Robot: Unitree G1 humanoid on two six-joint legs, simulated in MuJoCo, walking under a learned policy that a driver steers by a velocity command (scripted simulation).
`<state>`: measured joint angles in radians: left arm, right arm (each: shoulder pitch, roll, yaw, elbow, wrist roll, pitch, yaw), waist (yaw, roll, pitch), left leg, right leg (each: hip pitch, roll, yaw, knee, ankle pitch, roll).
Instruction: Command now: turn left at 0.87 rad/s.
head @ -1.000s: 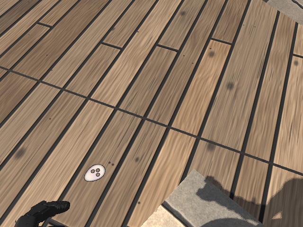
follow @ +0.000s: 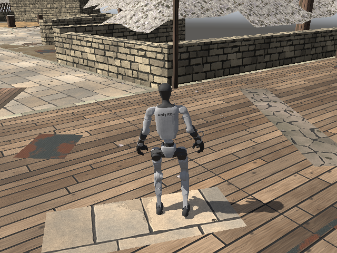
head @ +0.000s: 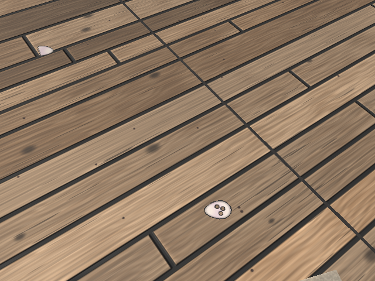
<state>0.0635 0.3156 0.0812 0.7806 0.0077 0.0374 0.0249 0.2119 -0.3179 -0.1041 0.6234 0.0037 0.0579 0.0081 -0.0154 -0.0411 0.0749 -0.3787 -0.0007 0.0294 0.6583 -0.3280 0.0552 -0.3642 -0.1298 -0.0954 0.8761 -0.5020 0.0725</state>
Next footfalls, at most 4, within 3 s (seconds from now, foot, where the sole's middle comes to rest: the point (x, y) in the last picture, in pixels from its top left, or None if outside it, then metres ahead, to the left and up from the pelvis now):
0.48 right None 0.14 -0.10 -0.76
0.86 left None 0.32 0.29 -0.76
1.28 right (170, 191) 0.76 0.04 -0.76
1.76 left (155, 101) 1.22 0.11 -0.76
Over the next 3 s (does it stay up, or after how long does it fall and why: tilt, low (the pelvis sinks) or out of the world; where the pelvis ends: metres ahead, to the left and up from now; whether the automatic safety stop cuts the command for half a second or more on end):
stays up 1.88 0.35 0.01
